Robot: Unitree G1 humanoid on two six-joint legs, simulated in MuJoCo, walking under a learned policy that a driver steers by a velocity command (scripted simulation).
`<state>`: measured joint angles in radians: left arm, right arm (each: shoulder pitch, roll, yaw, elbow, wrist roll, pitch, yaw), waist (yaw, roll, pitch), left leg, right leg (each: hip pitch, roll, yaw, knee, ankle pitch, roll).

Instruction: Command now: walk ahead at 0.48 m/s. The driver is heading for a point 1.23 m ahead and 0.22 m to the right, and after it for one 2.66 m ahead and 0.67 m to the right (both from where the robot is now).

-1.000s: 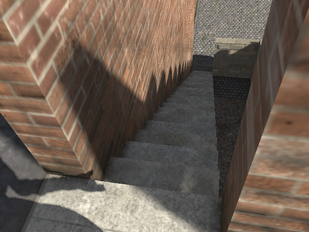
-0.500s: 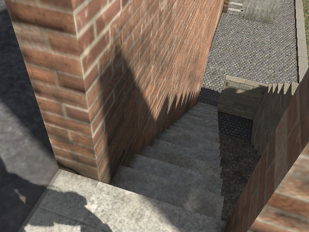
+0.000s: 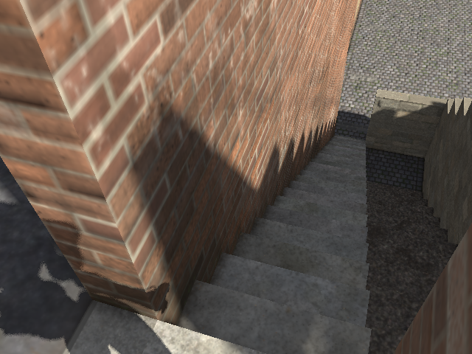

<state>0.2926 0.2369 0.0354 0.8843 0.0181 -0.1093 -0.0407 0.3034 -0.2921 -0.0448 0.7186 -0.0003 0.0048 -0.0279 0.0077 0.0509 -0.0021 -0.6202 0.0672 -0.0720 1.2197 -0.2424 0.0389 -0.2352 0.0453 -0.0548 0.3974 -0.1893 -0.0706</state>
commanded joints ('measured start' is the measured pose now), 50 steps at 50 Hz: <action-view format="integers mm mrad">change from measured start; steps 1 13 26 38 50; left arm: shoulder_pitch -36 -6 -147 -221 -132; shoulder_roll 207 207 105 61 36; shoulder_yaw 53 82 62 101 82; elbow -56 -26 -158 -237 -314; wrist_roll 11 -34 -45 -10 -35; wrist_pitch -13 134 84 79 83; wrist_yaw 5 69 86 24 -43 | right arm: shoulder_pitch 121 -43 203 149 -7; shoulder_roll -69 -18 -48 -60 -150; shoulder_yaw -16 25 -47 -58 -65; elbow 2 0 175 204 76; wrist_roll -12 20 -12 6 21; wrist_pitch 16 -49 -111 -62 -100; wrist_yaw -19 60 28 -54 -81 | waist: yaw -58 41 -37 -11 -68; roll -86 -90 127 16 -21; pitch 66 92 3 84 18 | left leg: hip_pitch -102 -112 451 503 198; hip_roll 45 112 202 245 189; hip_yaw -50 1 -220 12 41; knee -75 -594 -1035 -958 -475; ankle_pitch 76 274 -28 258 -357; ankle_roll -53 -85 135 141 -6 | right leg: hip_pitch -17 265 -265 -360 -121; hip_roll -269 -322 -142 -141 -174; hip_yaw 253 102 170 141 102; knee -241 -160 738 707 208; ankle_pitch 97 289 -94 146 760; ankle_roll -151 -105 -16 126 113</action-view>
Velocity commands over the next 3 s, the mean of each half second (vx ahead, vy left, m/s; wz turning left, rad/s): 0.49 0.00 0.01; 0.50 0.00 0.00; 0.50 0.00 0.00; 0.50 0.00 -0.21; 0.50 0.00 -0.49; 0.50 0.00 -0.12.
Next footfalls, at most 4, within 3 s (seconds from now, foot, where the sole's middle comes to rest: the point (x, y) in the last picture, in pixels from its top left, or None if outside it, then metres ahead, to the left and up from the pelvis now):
0.36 left None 0.35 0.22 -0.78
1.10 right None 0.57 -0.25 -0.97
1.60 left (233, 281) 0.94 0.11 -1.17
2.08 right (329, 309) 0.81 -0.26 -1.17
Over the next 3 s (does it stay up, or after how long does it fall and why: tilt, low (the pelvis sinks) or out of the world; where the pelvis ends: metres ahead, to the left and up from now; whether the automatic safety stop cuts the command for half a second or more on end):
stays up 0.91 -0.19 -0.40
